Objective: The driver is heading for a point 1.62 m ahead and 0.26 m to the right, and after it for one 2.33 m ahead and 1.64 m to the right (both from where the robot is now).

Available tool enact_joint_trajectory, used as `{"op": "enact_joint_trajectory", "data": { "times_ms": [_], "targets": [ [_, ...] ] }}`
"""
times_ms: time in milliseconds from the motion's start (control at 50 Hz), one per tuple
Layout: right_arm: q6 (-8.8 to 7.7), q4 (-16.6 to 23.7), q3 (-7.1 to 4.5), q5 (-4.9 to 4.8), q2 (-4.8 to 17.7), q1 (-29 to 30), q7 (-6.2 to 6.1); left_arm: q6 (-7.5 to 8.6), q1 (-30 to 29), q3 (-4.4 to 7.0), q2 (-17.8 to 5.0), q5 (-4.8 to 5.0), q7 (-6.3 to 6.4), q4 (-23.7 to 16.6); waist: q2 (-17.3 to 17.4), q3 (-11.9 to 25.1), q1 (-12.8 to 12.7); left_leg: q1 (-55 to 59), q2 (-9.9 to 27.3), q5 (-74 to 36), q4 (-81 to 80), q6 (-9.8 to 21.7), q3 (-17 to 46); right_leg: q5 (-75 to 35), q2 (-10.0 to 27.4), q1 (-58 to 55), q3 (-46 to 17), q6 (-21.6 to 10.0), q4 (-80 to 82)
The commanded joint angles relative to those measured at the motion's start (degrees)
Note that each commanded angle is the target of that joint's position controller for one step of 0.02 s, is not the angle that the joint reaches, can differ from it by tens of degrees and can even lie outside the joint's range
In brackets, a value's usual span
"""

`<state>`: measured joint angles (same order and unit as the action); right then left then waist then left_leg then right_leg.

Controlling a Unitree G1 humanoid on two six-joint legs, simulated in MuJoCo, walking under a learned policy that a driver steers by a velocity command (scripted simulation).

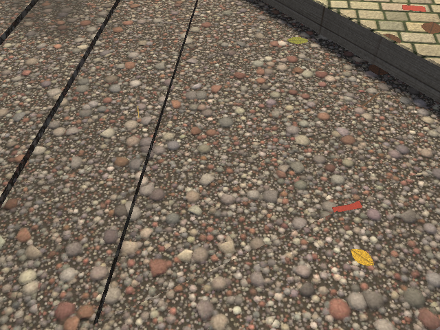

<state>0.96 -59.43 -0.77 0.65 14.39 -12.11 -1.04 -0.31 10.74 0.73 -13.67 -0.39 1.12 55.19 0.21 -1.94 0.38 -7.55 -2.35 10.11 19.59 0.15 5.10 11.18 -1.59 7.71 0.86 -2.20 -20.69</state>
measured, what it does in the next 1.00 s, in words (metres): walks ahead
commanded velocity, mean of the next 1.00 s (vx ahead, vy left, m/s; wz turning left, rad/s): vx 0.25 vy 0.00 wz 0.01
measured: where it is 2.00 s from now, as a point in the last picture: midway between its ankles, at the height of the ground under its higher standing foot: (248, 242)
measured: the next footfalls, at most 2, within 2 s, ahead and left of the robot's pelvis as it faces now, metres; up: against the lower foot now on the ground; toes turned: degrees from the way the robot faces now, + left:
right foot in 1.02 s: +0.43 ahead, -0.08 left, -0.03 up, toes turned -3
left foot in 1.50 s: +0.75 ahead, +0.04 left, -0.03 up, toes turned +3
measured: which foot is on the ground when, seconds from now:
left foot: down 0.00-1.00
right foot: down 0.00-0.54, up 0.56-1.00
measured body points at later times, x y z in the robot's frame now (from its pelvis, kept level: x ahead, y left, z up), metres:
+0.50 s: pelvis +0.03 +0.01 -0.01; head +0.03 +0.02 +0.44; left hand +0.02 +0.27 -0.16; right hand +0.05 -0.24 -0.15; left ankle +0.02 +0.11 -0.74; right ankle +0.00 -0.09 -0.75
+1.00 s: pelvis +0.27 +0.00 -0.04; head +0.32 -0.01 +0.40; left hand +0.50 +0.22 -0.15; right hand +0.15 -0.23 -0.19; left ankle +0.03 +0.11 -0.74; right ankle +0.40 -0.08 -0.78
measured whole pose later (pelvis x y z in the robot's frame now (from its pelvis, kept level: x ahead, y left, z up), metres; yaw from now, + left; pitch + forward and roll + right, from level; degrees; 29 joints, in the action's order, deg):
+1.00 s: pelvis +0.27 +0.00 -0.04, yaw +0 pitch +2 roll +2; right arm -5.1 -65.4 -1.4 1.4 11.2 -27.6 -1.1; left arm 3.6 -2.7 1.7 -12.7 -1.5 -1.4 50.0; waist -0.9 -3.6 4.5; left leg 11.8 -3.1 29.8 18.5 1.8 0.1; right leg 1.2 0.2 24.9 4.1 -6.4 -24.9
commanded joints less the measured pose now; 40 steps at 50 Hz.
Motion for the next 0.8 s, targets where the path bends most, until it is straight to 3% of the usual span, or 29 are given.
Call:
{"op": "enact_joint_trajectory", "data": {
  "times_ms": [20, 280, 300, 340, 360, 400, 420, 440, 480, 520, 540, 560, 580, 600, 620, 680, 740, 800],
  "targets": [
    [-0.63, 0.33, -0.81, -0.04, 5.76, -0.21, -0.3, 0.61, 0.46, 1.1, -6.29, 0.0, 0.22, -0.56, -0.06, 0.29, -0.32, -1.53, 5.38, -4.4, -3.1, 1.44, 4.78, -1.31, 7.05, 0.29, -7.21, -1.44, 4.81],
    [-0.75, -4.32, 0.13, -0.13, 4.12, -1.62, -0.7, 0.76, 3.73, 0.04, -4.7, -0.01, 0.58, 5.07, -0.33, -0.33, -0.31, -1.46, 5.7, -4.98, -2.9, 1.83, 4.17, -3.0, 6.63, 0.79, -6.89, -1.19, 4.24],
    [-0.71, -4.63, 0.23, -0.07, 3.8, -2.19, -0.73, 0.71, 4.39, 0.07, -4.76, -0.08, 0.55, 5.47, -0.58, 0.89, -0.42, -1.31, 5.03, -0.84, -2.69, 2.03, 3.66, 2.21, 6.18, 0.32, -6.87, -1.28, 4.66],
    [-0.36, -4.25, -0.15, 0.27, 4.28, -2.44, -0.66, 0.12, 5.31, 1.07, -6.89, -0.21, 0.47, 5.66, -2.7, -0.24, -0.8, -4.97, 1.76, 13.67, 1.8, 3.3, 1.15, 20.04, 5.43, 1.88, -8.34, -3.05, 4.82],
    [-0.21, -3.62, -0.28, 0.74, 4.27, -1.8, -0.41, -0.25, 6.19, 1.46, -7.47, -0.35, 0.32, 5.65, -3.87, -2.48, -1.33, -9.04, 0.6, 19.74, 4.27, 3.87, 0.42, 28.54, 6.66, 3.3, -11.06, -4.54, 6.2],
    [-0.61, -2.01, 0.11, 1.48, 2.14, -0.06, 0.3, -0.61, 9.82, 2.22, -8.07, -0.4, 0.25, 6.55, -7.43, -5.72, -2.45, -15.18, -0.65, 18.15, 12.18, 3.93, -3.56, 37.61, 12.9, 3.27, -19.95, -8.44, 11.3],
    [-1.13, -1.31, 0.33, 1.75, 1.26, 0.42, 0.62, -0.48, 10.25, 2.59, -8.31, -0.49, 0.3, 6.8, -8.41, -6.69, -2.27, -15.88, 0.42, 14.03, 16.16, 3.68, -5.53, 37.05, 16.31, 3.77, -23.29, -10.02, 13.26],
    [-1.74, -0.73, 0.25, 1.66, 1.6, 0.89, 0.88, -0.13, 9.76, 2.76, -8.17, -0.54, 0.18, 6.55, -7.23, -6.56, -1.98, -15.22, 1.89, 12.38, 17.76, 3.54, -5.65, 33.96, 17.66, 5.0, -24.14, -10.74, 14.24],
    [-2.87, -0.98, 0.17, 1.24, 1.23, -1.73, 1.38, 0.58, 6.49, 3.12, -8.41, -0.48, -0.22, 5.41, -6.17, -5.55, 0.38, -9.61, 2.08, 12.33, 13.6, 4.04, -6.7, 28.83, 15.59, 7.9, -19.68, -9.49, 12.55],
    [-3.64, -4.05, -0.1, 0.78, 0.38, -10.01, 1.29, 1.09, 2.23, 3.31, -7.63, -0.19, -0.58, 3.85, -5.03, -5.29, 4.18, 5.26, -0.88, 8.63, 5.9, 4.92, -8.5, 27.63, 9.97, 17.91, -12.3, -7.19, 5.85],
    [-4.05, -5.26, -0.62, 1.11, 2.17, -14.9, 0.8, 1.53, 0.25, 2.86, -5.64, -0.29, -0.73, 2.65, 0.03, -5.61, 6.13, 11.22, 3.08, 14.17, 0.08, 5.95, -1.37, 25.91, 6.35, 24.38, -7.95, -5.68, -3.13],
    [-4.47, -6.08, -1.95, 1.12, 7.53, -21.1, 0.28, 2.25, -1.31, 1.56, -0.83, 0.22, -1.37, 0.35, 13.7, -3.93, 7.63, 15.85, 16.33, 31.47, -12.08, 10.14, 21.29, 20.72, -0.83, 32.62, 1.14, -2.94, -20.73],
    [-4.13, -7.37, -2.93, 1.02, 10.37, -23.34, 0.41, 2.62, -2.91, 2.11, -3.7, -1.61, -1.64, -1.21, 14.14, -7.64, 7.3, 12.64, 23.31, 35.68, -15.7, 14.6, 32.26, 20.4, -0.36, 37.61, 1.02, -3.54, -30.63],
    [-4.35, -5.37, -2.39, 1.19, 7.42, -18.11, 0.48, 3.03, -3.52, 2.57, -5.56, -1.85, -1.97, -1.1, 6.36, -9.82, 4.12, 9.54, 22.09, 31.51, -14.83, 14.49, 28.5, 14.7, 2.82, 37.97, -2.04, -3.92, -35.28],
    [-4.91, -3.71, -2.12, 0.94, 5.96, -14.5, 0.65, 3.53, -1.82, 2.48, -4.63, -1.4, -2.51, -0.24, 4.08, -8.49, 2.01, 8.59, 19.53, 24.87, -14.84, 13.05, 23.41, 10.15, 4.06, 36.33, -2.74, -3.73, -35.88],
    [-6.32, -2.47, -1.38, 0.24, 3.29, -12.97, 0.38, 3.64, -1.16, 2.74, -4.13, -1.87, -3.55, 0.63, 3.06, -4.7, 0.16, 10.83, 14.48, 4.79, -14.95, 10.51, 11.22, 2.38, 5.53, 33.35, -0.82, -1.63, -34.3],
    [-6.7, -3.78, -1.07, 0.19, 2.64, -16.86, 0.17, 2.91, -6.69, 2.26, -2.45, -1.78, -3.45, -1.94, 4.09, -4.62, 1.13, 10.6, 13.03, -10.92, -13.29, 10.97, 5.16, -1.18, 4.7, 33.42, 1.84, 0.54, -29.51],
    [-6.9, -3.9, -0.85, 0.51, 2.61, -17.79, -0.08, 2.99, -12.78, 1.75, -1.7, -1.22, -3.51, -4.69, 5.05, -4.76, 2.24, 9.65, 12.08, -18.46, -11.97, 10.69, 1.69, -8.58, 4.27, 31.12, 2.55, 0.77, -22.01]
  ]
}}
Velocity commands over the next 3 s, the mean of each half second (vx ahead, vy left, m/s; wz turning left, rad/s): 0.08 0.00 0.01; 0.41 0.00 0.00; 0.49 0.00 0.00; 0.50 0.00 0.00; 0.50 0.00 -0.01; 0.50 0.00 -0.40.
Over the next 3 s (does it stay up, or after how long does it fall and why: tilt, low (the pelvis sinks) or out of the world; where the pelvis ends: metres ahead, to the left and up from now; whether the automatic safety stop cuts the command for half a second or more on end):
stays up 1.40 -0.12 -0.08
